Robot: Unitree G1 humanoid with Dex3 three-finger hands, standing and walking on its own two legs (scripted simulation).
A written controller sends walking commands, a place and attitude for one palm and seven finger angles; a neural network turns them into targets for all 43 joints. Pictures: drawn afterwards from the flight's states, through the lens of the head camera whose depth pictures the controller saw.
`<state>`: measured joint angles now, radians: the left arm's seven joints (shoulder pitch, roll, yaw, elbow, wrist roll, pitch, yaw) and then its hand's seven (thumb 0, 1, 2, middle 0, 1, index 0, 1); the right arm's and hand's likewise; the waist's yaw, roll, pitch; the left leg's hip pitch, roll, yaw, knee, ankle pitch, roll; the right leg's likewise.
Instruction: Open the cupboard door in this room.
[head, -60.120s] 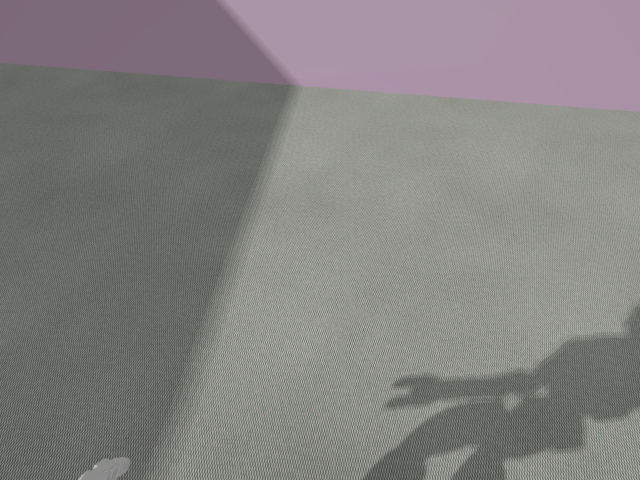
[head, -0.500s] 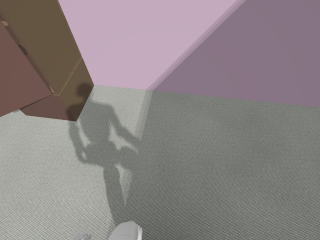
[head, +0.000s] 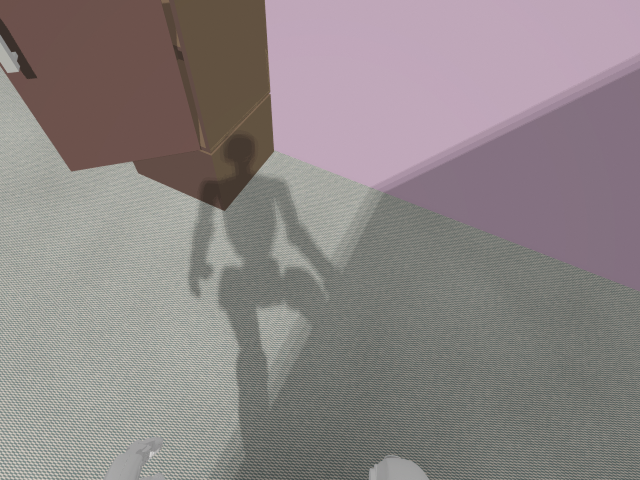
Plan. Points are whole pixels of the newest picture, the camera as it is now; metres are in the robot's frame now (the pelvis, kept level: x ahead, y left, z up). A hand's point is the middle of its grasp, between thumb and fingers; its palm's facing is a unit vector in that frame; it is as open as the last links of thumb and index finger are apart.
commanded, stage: turn to face it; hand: left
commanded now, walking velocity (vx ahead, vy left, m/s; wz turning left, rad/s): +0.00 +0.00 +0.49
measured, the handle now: out of the picture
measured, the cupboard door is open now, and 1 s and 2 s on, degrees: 43 43 43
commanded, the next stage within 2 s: take the last steps up to it in 0.34 s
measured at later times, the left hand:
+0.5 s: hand out of the picture +0.00 +0.17 -0.18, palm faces +0.29 -0.93 -0.24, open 7.3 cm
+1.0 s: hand (164, 456) +0.16 +0.22 -0.16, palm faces +0.32 -0.93 -0.21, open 7.4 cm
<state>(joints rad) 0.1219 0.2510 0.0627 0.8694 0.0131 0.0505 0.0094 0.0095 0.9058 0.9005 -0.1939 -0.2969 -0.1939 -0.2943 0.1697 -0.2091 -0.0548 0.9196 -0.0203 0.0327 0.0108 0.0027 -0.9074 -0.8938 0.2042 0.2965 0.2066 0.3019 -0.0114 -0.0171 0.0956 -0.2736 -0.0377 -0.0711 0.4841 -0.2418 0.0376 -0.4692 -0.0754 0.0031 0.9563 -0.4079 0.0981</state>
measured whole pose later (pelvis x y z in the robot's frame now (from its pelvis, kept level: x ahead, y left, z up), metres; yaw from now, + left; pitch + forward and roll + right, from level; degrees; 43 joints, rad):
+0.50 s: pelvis +0.02 -0.03 -0.01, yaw +15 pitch +0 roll +1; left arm 0.27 0.20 0.04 0.94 0.02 -0.01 0.03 0.00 0.92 0.90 -0.20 -0.30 -0.20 -0.30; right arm 0.09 -0.22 -0.06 0.98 -0.01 0.06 0.02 0.01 -0.91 -0.89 0.20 0.30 0.20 0.30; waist 0.02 -0.03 0.12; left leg -0.33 0.00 0.05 0.69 -0.39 -0.03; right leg -0.16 -0.11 -0.20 0.56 -0.39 0.02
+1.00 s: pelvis +0.12 +0.01 -0.01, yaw +19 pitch +0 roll +1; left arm 0.14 0.17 0.04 0.94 0.03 -0.02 -0.02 0.01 0.90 0.90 -0.19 -0.30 -0.19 -0.29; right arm 0.38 -0.18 -0.04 1.08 -0.01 -0.01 0.00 0.00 -0.91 -0.89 0.20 0.30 0.20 0.30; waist -0.02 0.01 0.06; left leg -0.12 -0.07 0.01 0.55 -0.41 0.05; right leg -0.33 -0.07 -0.10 0.59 -0.25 0.01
